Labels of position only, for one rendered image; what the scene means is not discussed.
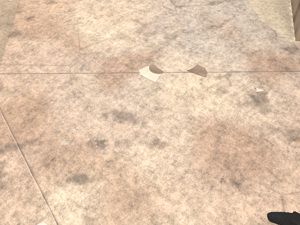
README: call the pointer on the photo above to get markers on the right robot hand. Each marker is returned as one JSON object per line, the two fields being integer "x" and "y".
{"x": 284, "y": 218}

